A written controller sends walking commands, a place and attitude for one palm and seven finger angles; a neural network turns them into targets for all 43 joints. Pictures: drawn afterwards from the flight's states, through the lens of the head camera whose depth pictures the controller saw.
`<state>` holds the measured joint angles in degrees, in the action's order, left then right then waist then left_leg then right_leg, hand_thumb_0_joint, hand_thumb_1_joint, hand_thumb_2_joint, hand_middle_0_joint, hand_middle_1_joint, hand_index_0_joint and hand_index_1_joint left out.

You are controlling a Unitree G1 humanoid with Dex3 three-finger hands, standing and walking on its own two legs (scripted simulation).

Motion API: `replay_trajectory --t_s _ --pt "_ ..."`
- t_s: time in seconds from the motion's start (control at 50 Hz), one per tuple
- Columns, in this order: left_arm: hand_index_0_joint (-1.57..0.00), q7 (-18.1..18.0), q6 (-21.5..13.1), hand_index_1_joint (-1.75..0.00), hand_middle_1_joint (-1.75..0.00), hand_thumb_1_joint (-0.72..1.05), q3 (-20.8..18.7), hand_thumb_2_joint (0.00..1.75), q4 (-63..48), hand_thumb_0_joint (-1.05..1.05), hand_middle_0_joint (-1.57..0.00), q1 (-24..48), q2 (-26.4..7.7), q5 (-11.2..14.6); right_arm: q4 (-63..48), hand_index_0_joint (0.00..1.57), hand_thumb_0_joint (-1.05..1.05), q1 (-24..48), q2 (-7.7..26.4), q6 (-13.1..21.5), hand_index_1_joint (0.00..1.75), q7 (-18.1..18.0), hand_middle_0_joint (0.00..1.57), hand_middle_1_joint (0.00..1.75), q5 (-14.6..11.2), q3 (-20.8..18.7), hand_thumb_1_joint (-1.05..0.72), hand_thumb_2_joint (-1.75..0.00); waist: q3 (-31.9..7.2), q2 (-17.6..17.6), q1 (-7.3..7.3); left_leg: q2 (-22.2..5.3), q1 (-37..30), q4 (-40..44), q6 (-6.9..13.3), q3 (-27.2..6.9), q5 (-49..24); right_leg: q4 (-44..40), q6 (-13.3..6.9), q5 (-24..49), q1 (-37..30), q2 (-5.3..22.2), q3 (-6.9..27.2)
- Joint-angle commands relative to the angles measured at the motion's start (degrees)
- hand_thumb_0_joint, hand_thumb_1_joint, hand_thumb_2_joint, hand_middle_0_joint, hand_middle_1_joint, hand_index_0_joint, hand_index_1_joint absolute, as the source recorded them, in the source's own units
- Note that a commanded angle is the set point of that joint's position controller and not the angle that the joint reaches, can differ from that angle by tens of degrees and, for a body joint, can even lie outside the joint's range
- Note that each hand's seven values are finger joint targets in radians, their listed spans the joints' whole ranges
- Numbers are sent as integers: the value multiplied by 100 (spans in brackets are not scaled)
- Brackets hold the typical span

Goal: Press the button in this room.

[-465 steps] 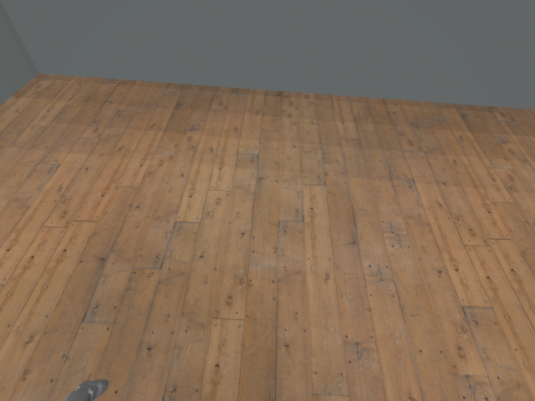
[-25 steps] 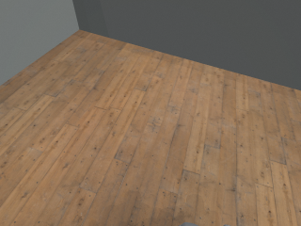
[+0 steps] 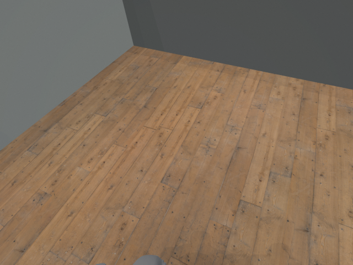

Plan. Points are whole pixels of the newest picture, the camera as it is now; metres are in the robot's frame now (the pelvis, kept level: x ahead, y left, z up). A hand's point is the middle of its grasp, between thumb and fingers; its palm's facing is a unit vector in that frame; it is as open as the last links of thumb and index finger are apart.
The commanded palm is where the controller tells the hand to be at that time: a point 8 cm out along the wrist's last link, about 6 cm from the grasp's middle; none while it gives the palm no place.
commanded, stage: turn or walk to find it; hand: left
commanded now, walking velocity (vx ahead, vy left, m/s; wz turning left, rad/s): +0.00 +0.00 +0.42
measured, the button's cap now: out of the picture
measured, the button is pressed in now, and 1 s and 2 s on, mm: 0 0 0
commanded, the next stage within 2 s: stand and wait in 1.02 s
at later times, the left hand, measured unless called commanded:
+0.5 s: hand out of the picture -0.07 +0.27 -0.18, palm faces +0.28 -0.93 -0.23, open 7.4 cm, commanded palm none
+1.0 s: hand out of the picture -0.03 +0.21 -0.14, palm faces +0.39 -0.87 -0.29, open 7.3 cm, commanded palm none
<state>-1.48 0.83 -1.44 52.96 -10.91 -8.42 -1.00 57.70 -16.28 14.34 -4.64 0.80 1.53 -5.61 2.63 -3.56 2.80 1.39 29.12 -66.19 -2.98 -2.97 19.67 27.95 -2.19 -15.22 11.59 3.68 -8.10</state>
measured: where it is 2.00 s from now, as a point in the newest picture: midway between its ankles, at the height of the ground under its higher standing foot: outside the picture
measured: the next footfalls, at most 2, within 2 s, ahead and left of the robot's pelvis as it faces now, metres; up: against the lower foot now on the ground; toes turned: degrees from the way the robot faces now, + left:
left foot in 0.34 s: -0.02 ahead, +0.15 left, +0.00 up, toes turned +15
right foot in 0.90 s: +0.01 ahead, -0.07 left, +0.00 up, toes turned +18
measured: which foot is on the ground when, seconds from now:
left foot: up 0.00-0.32, down 0.34-0.90, up 0.92-1.00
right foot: down 0.00-0.34, up 0.36-0.88, down 0.90-1.00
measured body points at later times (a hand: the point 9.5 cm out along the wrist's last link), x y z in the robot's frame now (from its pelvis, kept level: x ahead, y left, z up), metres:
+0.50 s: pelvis -0.04 +0.06 +0.00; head -0.02 +0.09 +0.44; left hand -0.08 +0.32 -0.17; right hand +0.12 -0.16 -0.13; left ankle -0.06 +0.14 -0.74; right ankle -0.02 -0.09 -0.67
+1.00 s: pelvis -0.06 -0.01 +0.00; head -0.02 -0.04 +0.44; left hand -0.05 +0.26 -0.12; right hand +0.05 -0.23 -0.18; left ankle -0.10 +0.13 -0.68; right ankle -0.02 -0.09 -0.74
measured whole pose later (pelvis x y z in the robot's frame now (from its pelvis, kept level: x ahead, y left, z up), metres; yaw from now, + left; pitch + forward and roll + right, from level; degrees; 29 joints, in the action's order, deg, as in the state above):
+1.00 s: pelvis -0.06 -0.01 +0.00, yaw +25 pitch -1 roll +2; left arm -1.5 0.7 -1.7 52.1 -8.6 -9.0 -1.1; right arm 57.7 -16.1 13.4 -4.5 0.3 1.4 -5.2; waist 3.0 -3.3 2.7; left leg 4.2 26.6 -55.1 -1.5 -3.7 24.2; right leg 30.5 -2.4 -17.0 12.9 2.7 -5.6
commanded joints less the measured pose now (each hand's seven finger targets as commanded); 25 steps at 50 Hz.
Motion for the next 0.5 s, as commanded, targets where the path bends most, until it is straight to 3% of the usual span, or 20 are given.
replay_trajectory --t_s 0.0,0.08,0.2,0.24,0.26,0.28,0.3,0.32,0.34,0.36,0.38,0.42,0.48 --pt "-20 -62 -176 -30 -30 90 -271 90 -369 0 -20 -39 -1032 19 -292 20 0 -20 299 98 30 6 20 30 -9 -33 -90 -90 -7 1259 -221 -319 401 -344 -154 36 -190 -1238 -268 779 -238 1362 778" --pt "-20 -68 -159 -30 -30 90 -308 90 -206 0 -20 -392 -1129 -32 -391 20 0 398 266 105 30 -1 20 30 -22 15 -90 -90 52 1250 -421 -432 258 375 -186 159 230 -1168 -452 1013 -398 1610 868" --pt "-20 -37 -105 -30 -30 90 -407 90 -34 0 -20 -627 -1448 -100 -521 20 0 754 124 217 30 -14 20 30 -98 135 -90 -90 -286 1540 -603 -358 -482 2105 -68 634 796 -643 -618 2158 -701 1775 620" --pt "-20 -24 -86 -30 -30 90 -421 90 11 0 -20 -570 -1507 -90 -508 20 0 596 140 263 30 -34 20 30 -117 152 -90 -90 -475 1567 -495 -280 -836 2745 -15 771 552 -344 -531 2483 -766 1748 481" --pt "-20 -18 -72 -30 -30 90 -420 90 22 0 -20 -506 -1517 -72 -471 20 0 466 167 281 30 -42 20 30 -116 150 -90 -90 -542 1565 -409 -257 -1164 3130 13 841 186 -190 -409 2351 -605 1714 372" --pt "-20 -12 -48 -30 -30 90 -420 90 32 0 -20 -418 -1463 -38 -436 20 0 312 229 309 30 -37 20 30 -110 138 -90 -90 -590 1349 -282 -282 -1657 3778 61 811 -364 116 -198 2038 -322 1604 171" --pt "-20 -3 -12 -30 -30 90 -404 90 -11 0 -20 -410 -1339 14 -391 20 0 100 453 367 30 -32 20 30 -98 96 -90 -90 -734 747 -126 -530 -2385 4429 170 494 -1065 752 90 1441 248 1383 -69" --pt "-20 25 35 -30 -30 90 -344 90 -187 0 -20 -431 -995 60 -423 20 0 -31 1026 417 30 -58 20 30 -44 -30 -90 -90 -692 -955 -39 -1850 -3003 4786 681 -1302 -2256 1892 533 -659 1671 621 -362" --pt "-20 21 90 -30 -30 90 -234 90 -358 0 -20 -67 -838 9 -381 20 0 -203 1350 364 30 -100 20 30 -48 -90 -90 -90 -522 -1350 98 -2492 -2678 4899 1217 -1773 -3325 2730 632 -2150 2050 329 42" --pt "-20 13 148 -30 -30 90 -264 90 -324 0 -20 53 -971 -12 -356 20 0 -85 1231 349 30 -128 20 30 -31 -55 -90 -90 -447 -788 71 -2433 -2344 4909 1353 -1499 -2807 3168 561 -1934 1901 416 419" --pt "-20 17 184 -30 -30 90 -287 90 -239 0 -20 81 -943 -26 -414 20 0 215 1065 374 30 -175 20 30 -29 -5 -90 -90 -271 -1076 -37 -2091 -2060 4991 1235 -1292 -2464 3322 580 -1583 1962 458 588" --pt "-20 76 154 -30 -30 90 -319 90 -111 0 -20 37 -1017 -19 -534 20 0 614 848 390 30 -209 20 30 -31 81 -90 -90 -9 -737 -193 -1674 -2031 4889 1107 -929 -2681 3584 623 -959 2059 375 650" --pt "-20 96 112 -30 -30 90 -307 90 21 0 -20 -193 -1018 -5 -559 20 0 566 804 452 30 -210 20 30 -77 106 -90 -90 -265 -326 -266 -1444 -2391 4780 1066 -643 -3264 3615 712 -619 1990 283 630"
